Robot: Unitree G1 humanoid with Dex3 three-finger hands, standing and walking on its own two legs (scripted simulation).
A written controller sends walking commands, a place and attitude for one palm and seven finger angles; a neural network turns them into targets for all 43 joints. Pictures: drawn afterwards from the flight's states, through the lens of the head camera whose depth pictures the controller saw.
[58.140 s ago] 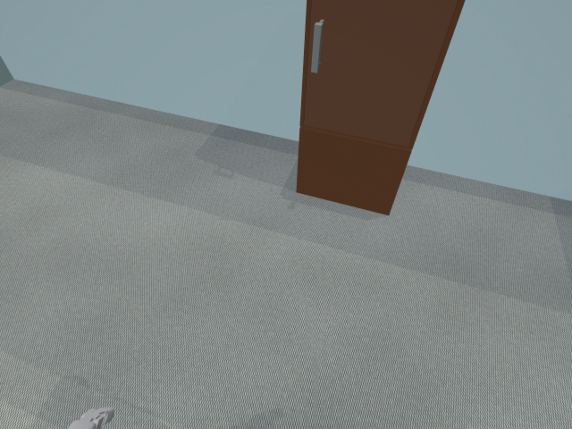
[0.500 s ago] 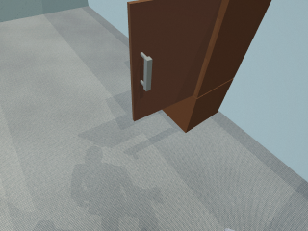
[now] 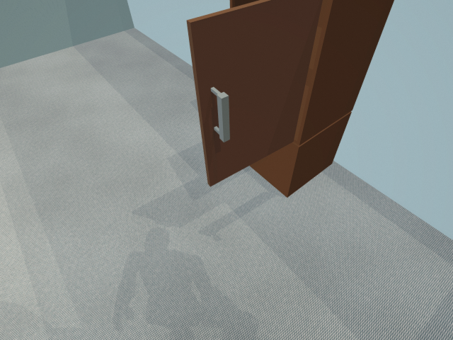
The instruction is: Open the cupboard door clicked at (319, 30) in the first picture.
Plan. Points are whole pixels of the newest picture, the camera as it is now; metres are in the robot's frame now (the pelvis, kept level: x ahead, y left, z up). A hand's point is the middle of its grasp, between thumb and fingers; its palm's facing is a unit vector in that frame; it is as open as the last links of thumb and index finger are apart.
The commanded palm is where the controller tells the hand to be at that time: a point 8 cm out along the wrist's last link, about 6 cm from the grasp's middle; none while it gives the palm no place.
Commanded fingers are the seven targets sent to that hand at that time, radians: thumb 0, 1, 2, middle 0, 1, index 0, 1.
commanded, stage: let the arm hang, fingers relaxed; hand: left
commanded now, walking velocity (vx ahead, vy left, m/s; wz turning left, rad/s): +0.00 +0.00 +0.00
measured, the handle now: (219, 114) +0.70 +0.07 -0.01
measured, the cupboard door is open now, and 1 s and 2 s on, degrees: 86 86 86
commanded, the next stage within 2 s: look to check the result in 0.30 s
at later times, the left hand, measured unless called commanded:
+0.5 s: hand out of the picture +0.11 +0.21 -0.15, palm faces +0.00 -0.95 -0.32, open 7.4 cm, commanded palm none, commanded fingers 0.00 0.90 0.90 -0.20 -0.30 -0.20 -0.30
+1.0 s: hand out of the picture +0.11 +0.20 -0.15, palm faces -0.01 -0.94 -0.33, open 7.4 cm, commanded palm none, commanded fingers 0.00 0.90 0.90 -0.20 -0.30 -0.20 -0.30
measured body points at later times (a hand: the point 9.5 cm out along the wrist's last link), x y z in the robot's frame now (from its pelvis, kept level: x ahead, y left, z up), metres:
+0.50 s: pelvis +0.03 -0.02 +0.00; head +0.04 -0.03 +0.45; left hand +0.11 +0.26 -0.13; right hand +0.09 -0.29 -0.15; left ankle +0.01 +0.09 -0.74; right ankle +0.05 -0.11 -0.74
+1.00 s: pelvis +0.05 -0.03 +0.01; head +0.06 -0.05 +0.45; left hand +0.11 +0.25 -0.13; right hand +0.10 -0.31 -0.15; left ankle +0.01 +0.09 -0.74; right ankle +0.05 -0.11 -0.74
